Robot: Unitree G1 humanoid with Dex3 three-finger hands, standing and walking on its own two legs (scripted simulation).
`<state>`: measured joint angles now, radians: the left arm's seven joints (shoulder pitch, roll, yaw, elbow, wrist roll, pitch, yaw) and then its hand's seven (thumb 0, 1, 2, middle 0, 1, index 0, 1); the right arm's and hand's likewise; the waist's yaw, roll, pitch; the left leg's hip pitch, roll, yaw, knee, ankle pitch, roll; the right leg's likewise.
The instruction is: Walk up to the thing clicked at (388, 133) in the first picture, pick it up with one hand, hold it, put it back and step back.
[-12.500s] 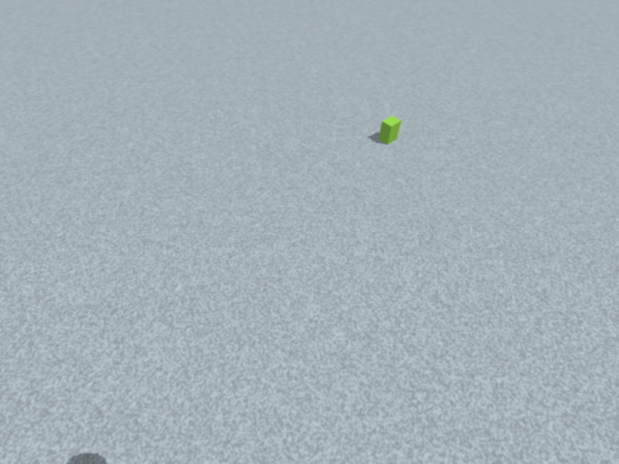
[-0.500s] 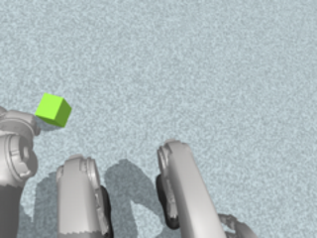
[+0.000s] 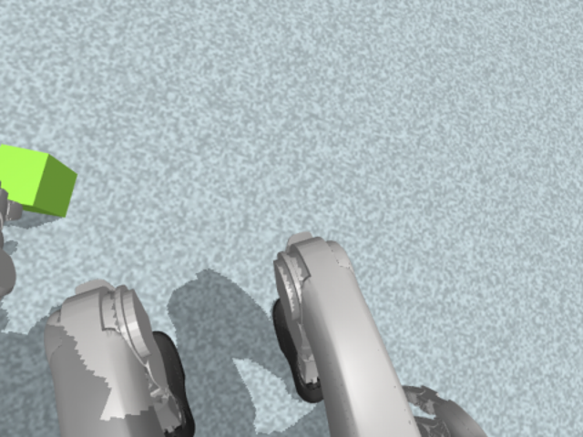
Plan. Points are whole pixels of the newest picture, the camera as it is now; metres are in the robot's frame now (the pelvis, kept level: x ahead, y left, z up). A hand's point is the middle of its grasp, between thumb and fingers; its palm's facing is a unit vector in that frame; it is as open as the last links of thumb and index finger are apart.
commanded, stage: rise first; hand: left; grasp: from above
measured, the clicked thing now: (36, 184) +0.50 +0.30 -0.29
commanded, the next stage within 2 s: approach in 1.78 s
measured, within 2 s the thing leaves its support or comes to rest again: neither
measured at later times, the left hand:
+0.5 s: hand out of the picture +0.46 +0.33 -0.17, palm faces -0.07 -0.42 -0.90, open 14.2 cm
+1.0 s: hand out of the picture +0.47 +0.33 -0.17, palm faces -0.08 -0.41 -0.91, open 14.1 cm
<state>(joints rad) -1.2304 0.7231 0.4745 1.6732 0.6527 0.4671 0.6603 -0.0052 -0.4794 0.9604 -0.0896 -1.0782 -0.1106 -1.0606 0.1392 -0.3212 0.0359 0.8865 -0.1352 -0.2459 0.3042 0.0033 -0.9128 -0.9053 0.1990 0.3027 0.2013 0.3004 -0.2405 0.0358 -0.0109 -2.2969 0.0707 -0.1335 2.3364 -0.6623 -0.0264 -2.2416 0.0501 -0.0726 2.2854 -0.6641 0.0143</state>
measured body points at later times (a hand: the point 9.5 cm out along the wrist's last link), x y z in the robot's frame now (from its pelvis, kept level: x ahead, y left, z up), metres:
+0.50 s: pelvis +0.00 +0.00 -0.02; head +0.26 +0.04 +0.35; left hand +0.46 +0.34 -0.11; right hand -0.01 -0.26 -0.12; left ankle +0.08 +0.14 -0.31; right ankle +0.10 -0.11 -0.31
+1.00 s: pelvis +0.00 +0.00 -0.02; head +0.27 +0.04 +0.34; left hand +0.47 +0.35 -0.12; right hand -0.01 -0.26 -0.12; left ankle +0.08 +0.14 -0.31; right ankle +0.10 -0.11 -0.31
